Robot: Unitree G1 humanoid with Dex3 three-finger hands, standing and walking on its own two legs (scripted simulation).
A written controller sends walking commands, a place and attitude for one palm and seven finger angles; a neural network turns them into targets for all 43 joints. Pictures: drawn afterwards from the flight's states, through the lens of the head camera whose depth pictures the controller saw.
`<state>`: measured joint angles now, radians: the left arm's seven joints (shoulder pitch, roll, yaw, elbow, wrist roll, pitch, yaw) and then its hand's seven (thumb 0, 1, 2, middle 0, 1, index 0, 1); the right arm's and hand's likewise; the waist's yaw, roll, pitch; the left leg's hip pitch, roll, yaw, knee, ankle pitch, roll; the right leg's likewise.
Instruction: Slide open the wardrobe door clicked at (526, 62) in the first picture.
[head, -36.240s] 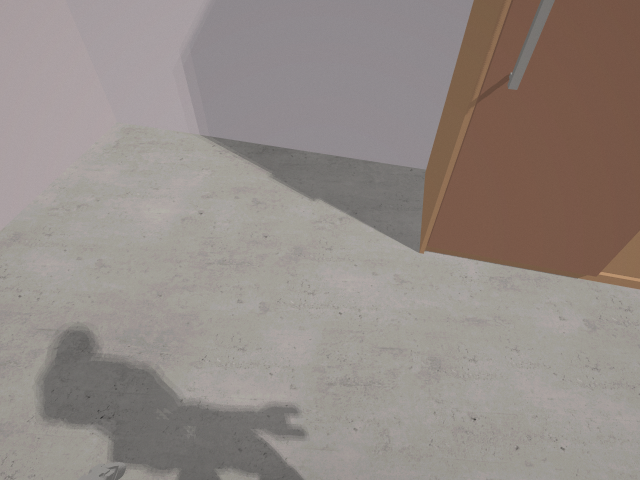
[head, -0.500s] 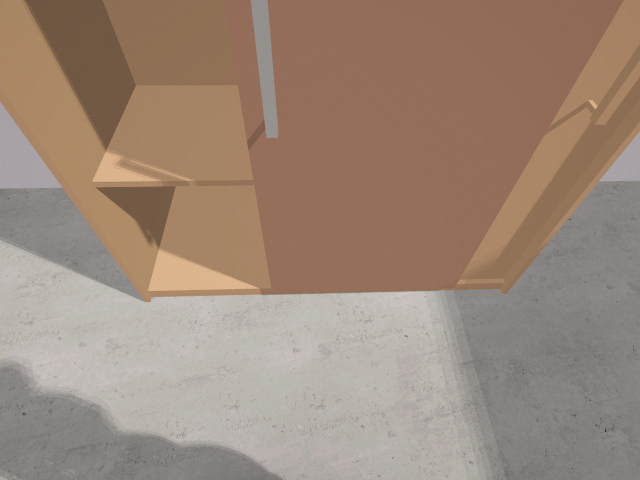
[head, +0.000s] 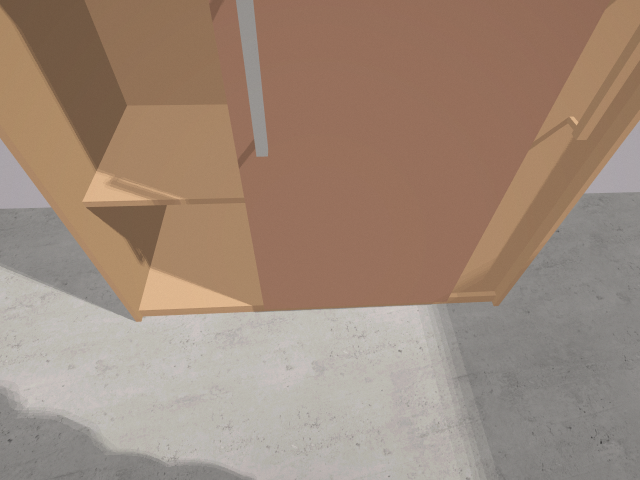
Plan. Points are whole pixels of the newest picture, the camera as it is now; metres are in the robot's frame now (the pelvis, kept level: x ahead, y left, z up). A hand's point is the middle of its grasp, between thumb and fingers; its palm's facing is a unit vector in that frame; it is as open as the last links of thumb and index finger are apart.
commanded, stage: look to check the result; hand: left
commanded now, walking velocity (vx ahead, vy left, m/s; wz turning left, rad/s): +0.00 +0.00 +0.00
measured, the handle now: (253, 67) +0.71 +0.15 +0.15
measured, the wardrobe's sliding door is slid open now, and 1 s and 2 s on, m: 0.43 0.43 0.43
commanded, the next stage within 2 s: stand and wait in 0.48 s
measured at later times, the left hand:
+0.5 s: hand out of the picture +0.01 +0.16 -0.18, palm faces -0.02 -0.98 -0.19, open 7.3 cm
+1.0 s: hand out of the picture +0.02 +0.17 -0.18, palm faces -0.02 -0.98 -0.20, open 7.3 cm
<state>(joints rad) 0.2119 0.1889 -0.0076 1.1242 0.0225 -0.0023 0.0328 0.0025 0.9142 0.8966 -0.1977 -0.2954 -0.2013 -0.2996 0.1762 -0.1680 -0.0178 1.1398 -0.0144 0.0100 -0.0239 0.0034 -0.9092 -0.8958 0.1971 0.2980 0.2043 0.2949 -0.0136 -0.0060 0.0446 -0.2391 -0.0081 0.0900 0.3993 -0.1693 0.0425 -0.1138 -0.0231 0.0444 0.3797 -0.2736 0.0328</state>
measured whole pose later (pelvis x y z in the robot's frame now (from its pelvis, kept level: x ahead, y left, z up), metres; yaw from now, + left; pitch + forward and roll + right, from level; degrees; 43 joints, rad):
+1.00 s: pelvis +0.01 -0.01 +0.00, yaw +0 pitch +0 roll +0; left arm 0.25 0.17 -0.01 1.14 0.02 -0.01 0.04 0.00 0.91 0.90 -0.20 -0.30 -0.20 -0.30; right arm 0.21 -0.16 -0.01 1.17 -0.01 0.01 -0.03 0.00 -0.91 -0.90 0.20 0.30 0.20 0.29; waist -0.01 -0.01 0.04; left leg -0.20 0.00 0.09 0.38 -0.18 0.03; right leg -0.07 -0.01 0.04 0.34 -0.28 0.02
